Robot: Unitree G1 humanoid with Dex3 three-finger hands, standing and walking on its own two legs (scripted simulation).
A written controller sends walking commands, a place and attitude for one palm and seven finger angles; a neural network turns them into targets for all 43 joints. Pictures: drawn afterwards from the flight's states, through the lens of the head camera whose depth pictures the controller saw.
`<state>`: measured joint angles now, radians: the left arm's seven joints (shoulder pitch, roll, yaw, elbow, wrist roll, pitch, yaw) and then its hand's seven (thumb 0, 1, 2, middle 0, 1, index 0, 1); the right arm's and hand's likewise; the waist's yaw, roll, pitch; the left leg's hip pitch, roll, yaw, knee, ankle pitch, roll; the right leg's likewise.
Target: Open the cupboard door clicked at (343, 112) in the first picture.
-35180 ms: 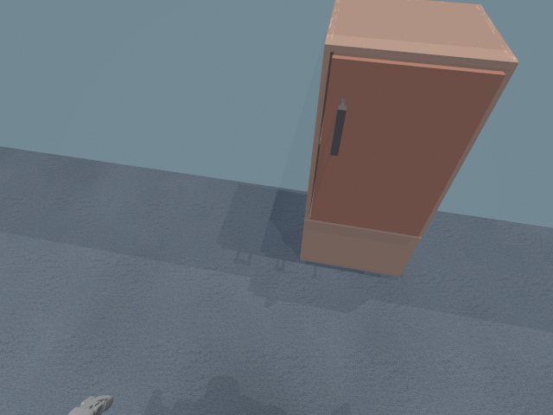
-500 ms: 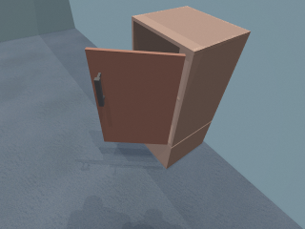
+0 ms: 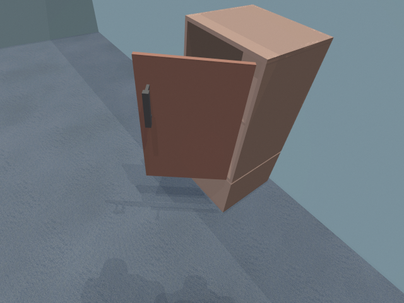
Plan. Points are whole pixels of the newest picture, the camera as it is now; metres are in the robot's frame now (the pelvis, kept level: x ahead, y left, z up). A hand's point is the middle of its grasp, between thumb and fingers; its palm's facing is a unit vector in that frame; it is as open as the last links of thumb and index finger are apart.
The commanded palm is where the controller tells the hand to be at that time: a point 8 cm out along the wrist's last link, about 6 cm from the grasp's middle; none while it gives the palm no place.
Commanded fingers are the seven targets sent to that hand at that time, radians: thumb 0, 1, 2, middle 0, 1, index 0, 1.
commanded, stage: come to a stop and stand still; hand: left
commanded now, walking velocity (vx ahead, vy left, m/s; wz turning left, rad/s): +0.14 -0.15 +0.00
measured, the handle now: (148, 106) +0.72 +0.24 -0.04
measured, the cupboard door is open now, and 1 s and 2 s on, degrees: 51 51 51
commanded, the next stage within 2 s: look again from close up in 1.20 s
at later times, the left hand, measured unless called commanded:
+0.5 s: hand out of the picture +0.09 +0.15 -0.17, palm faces -0.04 -0.98 -0.18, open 7.3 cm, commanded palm none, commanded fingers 0.00 0.90 0.90 -0.20 -0.30 -0.20 -0.30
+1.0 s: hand out of the picture +0.02 +0.16 -0.18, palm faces +0.02 -0.98 -0.18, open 7.4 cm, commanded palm none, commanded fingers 0.00 0.90 0.90 -0.20 -0.30 -0.20 -0.30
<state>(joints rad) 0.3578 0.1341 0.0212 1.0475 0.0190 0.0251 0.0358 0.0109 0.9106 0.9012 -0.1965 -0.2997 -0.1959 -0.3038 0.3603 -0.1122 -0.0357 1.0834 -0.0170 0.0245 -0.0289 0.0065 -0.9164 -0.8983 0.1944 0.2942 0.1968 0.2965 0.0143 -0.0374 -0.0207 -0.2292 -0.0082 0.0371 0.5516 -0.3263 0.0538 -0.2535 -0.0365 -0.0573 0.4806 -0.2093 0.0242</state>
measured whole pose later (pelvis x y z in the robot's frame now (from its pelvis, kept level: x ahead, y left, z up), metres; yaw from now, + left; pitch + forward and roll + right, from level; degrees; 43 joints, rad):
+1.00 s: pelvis +0.00 -0.01 +0.00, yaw -2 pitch -1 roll +0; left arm 0.25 0.17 0.03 1.06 0.02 0.05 0.03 0.01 0.92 0.90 -0.20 -0.30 -0.20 -0.30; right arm 0.19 -0.18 -0.05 1.04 -0.02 0.03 -0.03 0.01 -0.92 -0.90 0.19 0.29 0.20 0.30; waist 0.03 -0.04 0.08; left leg -0.20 -0.01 0.10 0.52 -0.31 0.04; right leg -0.24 -0.08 -0.04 0.54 -0.29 0.03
